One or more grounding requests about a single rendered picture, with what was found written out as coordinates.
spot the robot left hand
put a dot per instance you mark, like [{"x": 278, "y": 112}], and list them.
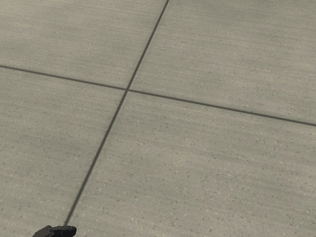
[{"x": 57, "y": 231}]

